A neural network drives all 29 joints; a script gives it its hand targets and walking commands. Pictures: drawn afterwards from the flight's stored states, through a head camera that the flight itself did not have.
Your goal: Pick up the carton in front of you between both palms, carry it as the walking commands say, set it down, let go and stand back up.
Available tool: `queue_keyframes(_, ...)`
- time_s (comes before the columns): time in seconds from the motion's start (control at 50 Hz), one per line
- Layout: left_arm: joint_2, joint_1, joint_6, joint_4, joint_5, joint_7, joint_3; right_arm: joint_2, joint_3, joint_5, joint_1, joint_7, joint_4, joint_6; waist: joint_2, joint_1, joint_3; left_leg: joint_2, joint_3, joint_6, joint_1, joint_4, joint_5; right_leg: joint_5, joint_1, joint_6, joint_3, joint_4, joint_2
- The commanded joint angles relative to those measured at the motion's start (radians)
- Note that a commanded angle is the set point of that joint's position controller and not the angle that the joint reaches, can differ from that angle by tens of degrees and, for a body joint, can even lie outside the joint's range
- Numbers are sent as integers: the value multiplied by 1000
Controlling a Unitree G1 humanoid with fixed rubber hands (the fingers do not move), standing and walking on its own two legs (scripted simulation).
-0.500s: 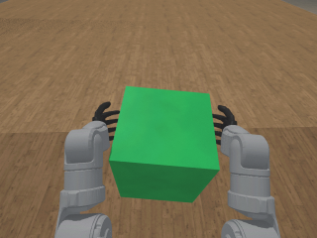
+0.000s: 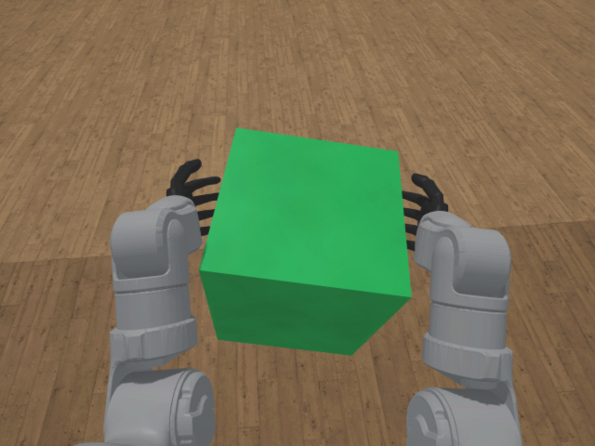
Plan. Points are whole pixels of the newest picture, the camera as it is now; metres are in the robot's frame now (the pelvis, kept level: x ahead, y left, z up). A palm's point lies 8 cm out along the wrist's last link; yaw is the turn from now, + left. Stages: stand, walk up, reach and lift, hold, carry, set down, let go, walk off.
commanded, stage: carry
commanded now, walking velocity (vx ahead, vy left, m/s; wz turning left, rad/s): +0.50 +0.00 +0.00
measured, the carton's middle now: (300, 253) +0.37 -0.01 +0.06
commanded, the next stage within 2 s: none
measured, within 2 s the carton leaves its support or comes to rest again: neither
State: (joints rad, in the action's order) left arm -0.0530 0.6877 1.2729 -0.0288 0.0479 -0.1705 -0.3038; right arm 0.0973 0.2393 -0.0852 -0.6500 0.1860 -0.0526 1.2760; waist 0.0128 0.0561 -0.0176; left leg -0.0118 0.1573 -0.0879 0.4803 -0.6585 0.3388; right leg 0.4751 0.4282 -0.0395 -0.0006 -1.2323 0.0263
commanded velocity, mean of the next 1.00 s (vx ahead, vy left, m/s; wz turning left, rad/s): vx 0.50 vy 0.00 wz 0.00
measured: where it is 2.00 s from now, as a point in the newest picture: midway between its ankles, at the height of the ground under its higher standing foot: (293, 195)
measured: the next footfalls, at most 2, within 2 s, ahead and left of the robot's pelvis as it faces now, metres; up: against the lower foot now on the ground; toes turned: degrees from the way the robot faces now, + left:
right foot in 0.34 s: +0.39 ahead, -0.11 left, +0.03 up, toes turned -5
left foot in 0.80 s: +0.68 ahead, +0.09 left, +0.06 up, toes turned +6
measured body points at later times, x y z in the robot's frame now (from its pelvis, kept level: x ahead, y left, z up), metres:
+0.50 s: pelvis +0.29 -0.04 +0.03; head +0.32 -0.04 +0.48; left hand +0.64 +0.15 +0.17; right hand +0.67 -0.15 +0.16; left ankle +0.20 +0.07 -0.58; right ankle +0.35 -0.10 -0.69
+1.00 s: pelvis +0.59 +0.01 +0.07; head +0.63 +0.02 +0.52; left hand +0.97 +0.14 +0.20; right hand +0.95 -0.16 +0.20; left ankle +0.63 +0.08 -0.66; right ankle +0.55 -0.10 -0.55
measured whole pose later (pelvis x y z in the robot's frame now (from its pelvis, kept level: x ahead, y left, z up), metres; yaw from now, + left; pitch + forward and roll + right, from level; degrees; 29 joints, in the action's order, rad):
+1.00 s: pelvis +0.59 +0.01 +0.07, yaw -1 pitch +4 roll +0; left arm -0.12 0.68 1.26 -0.11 0.11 -0.18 -0.31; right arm 0.09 0.26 -0.05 -0.70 0.24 -0.06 1.28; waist 0.01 0.08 0.02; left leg -0.01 0.14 -0.09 0.41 -0.55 0.32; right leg 0.39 0.63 -0.05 -0.02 -1.31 0.01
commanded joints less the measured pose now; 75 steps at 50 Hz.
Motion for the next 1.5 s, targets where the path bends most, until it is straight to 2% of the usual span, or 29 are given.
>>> queue_keyframes(0.0, -956, 632, -16, -61, -277, 125, 616, 974, -691, 448, -866, -151, -204, -41, -56, -10, -463, 288, -498, -130, -584, 263, -180, -77, 360, -24, 30, -121, 36)
queue_keyframes(0.14, -880, 586, -33, -152, -238, 98, 659, 890, -703, 472, -789, -157, -260, -44, -108, 15, -454, 274, -360, -167, -656, 309, -240, -129, 465, 10, -42, 115, 45)
queue_keyframes(0.24, -845, 564, 8, -108, -254, 109, 668, 821, -648, 407, -699, -154, -154, -4, -152, 18, -373, 226, -209, -119, -612, 303, -471, -229, 315, -2, -145, 460, -5)
queue_keyframes(0.28, -847, 563, 20, -70, -263, 118, 658, 810, -622, 376, -678, -153, -106, 7, -175, -13, -368, 210, -133, -74, -576, 223, -695, -216, 156, -21, -217, 579, -68)
queue_keyframes(0.32, -856, 558, 21, -21, -272, 125, 645, 808, -601, 351, -649, -151, -58, 14, -142, -115, -478, 173, -25, 7, -439, -87, -857, -263, -264, -49, -265, 695, -118)
queue_keyframes(0.34, -863, 542, 19, -2, -275, 129, 635, 802, -590, 339, -669, -151, -45, 15, -47, -175, -560, 143, -21, 46, -239, -315, -546, -90, -518, -68, -8, 716, 41)
queue_keyframes(0.36, -862, 570, 10, 6, -276, 128, 636, 834, -578, 329, -667, -153, -44, 18, 262, -130, -587, -28, -73, 81, 100, -555, 0, -81, -688, -209, 595, 858, 309)
queue_keyframes(0.38, -910, 599, 8, 2, -304, 135, 648, 838, -568, 328, -717, -151, -42, 14, 243, -142, -530, -57, -174, 58, 276, -750, 155, -217, -713, -273, 697, 899, 317)
queue_keyframes(0.42, -1001, 701, -5, -70, -373, 155, 701, 886, -556, 322, -749, -146, -61, -2, 21, -145, -486, 18, -203, 30, 337, -820, 92, -461, -631, -251, 468, 801, 284)
queue_keyframes(0.44, -1042, 750, -14, -100, -406, 164, 723, 901, -554, 313, -756, -141, -70, -11, -14, -133, -471, 45, -199, 25, 332, -771, 66, -463, -578, -218, 399, 802, 264)
queue_keyframes(0.48, -1088, 808, -31, -136, -449, 175, 752, 913, -557, 296, -758, -130, -90, -29, 27, -113, -483, 63, -192, 25, 304, -693, 31, -369, -538, -184, 321, 834, 238)
queue_keyframes(0.6, -997, 717, -29, -144, -434, 167, 731, 844, -598, 281, -735, -105, -156, -37, 62, -126, -443, 94, -122, 62, 413, -467, -6, -438, -588, -217, 196, 884, 227)
queue_keyframes(0.72, -898, 618, 12, -58, -361, 158, 673, 814, -614, 314, -697, -125, -72, 11, 135, -129, -350, 12, 27, 37, 201, -63, -102, -767, -535, -136, 6, 851, 164)
queue_keyframes(0.76, -893, 608, 19, -33, -341, 156, 654, 832, -604, 327, -698, -135, -28, 18, 167, -69, -399, -73, 105, 9, -37, 52, -86, -1072, -497, -82, -88, 671, 147)
queue_keyframes(0.78, -896, 611, 21, -23, -331, 156, 648, 840, -593, 329, -680, -139, 2, 17, 138, -1, -488, -77, 107, -11, -295, 111, -125, -1049, -412, -43, -138, 498, 129)
queue_keyframes(0.8, -899, 629, 21, -22, -322, 157, 646, 850, -584, 330, -660, -143, 20, 12, 29, 66, -573, 73, -131, -41, -561, 128, 11, -728, -214, -3, -134, 281, 110)
queue_keyframes(0.82, -932, 641, 21, -29, -320, 160, 635, 841, -575, 334, -692, -142, 19, 2, -283, 36, -613, 332, -732, -191, -743, 265, 48, -227, 127, 35, -84, 26, -62)
queue_keyframes(0.84, -933, 696, 14, -45, -315, 157, 641, 893, -591, 352, -720, -149, -1, 0, -297, 27, -572, 361, -860, -239, -777, 321, -121, 4, 299, 19, 11, -180, -111)
queue_keyframes(0.9, -977, 701, -7, -77, -284, 134, 627, 1005, -657, 449, -862, -171, -101, -18, -32, 13, -494, 304, -546, -164, -631, 223, -355, -66, 370, -16, 41, -192, 1)
queue_keyframes(1.08, -896, 622, -3, -128, -261, 107, 678, 888, -646, 439, -773, -162, -153, -13, -132, 6, -459, 255, -298, -155, -607, 300, -302, -156, 399, 25, -48, 228, 42)
queue_keyframes(1.18, -884, 609, 25, -46, -278, 127, 660, 839, -593, 364, -699, -162, -39, 17, -170, 0, -364, 212, -157, -79, -545, 277, -536, -239, 198, 2, -182, 560, -34)
queue_keyframes(1.22, -895, 610, 25, -4, -284, 134, 649, 842, -576, 346, -687, -162, 2, 19, -172, -66, -401, 189, -70, -19, -479, 87, -761, -274, -66, -20, -264, 698, -105)
queue_keyframes(1.24, -898, 606, 22, 17, -287, 135, 639, 846, -571, 341, -681, -161, 19, 20, -121, -113, -483, 164, -28, 26, -366, -80, -726, -264, -321, -43, -212, 700, -81)
queue_keyframes(1.26, -894, 589, 17, 35, -282, 134, 626, 850, -563, 339, -699, -161, 29, 21, 30, -155, -560, 104, -11, 73, -147, -334, -419, -56, -540, -96, 162, 774, 137)
queue_keyframes(1.28, -898, 630, 6, 23, -287, 132, 631, 876, -555, 339, -720, -162, 13, 19, 317, -129, -562, -61, -74, 94, 172, -540, 121, -153, -708, -226, 632, 894, 325)
queue_keyframes(1.3, -937, 655, 4, -2, -312, 136, 640, 887, -557, 342, -767, -159, 5, 14, 240, -127, -524, -28, -175, 60, 296, -705, 170, -256, -710, -258, 640, 879, 326)
queue_keyframes(1.34, -1014, 756, -11, -93, -373, 147, 688, 930, -557, 350, -789, -152, -25, -1, 15, -135, -488, 37, -198, 37, 319, -715, 79, -438, -611, -221, 433, 815, 283)
queue_keyframes(1.4, -1065, 821, -26, -162, -426, 158, 728, 941, -563, 336, -793, -133, -80, -24, 55, -107, -498, 68, -185, 42, 269, -583, 26, -382, -539, -167, 292, 856, 243)
queue_keyframes(1.48, -1002, 754, -20, -170, -418, 154, 719, 885, -587, 310, -760, -108, -125, -28, 75, -111, -477, 76, -135, 71, 302, -358, 23, -440, -557, -195, 197, 895, 238)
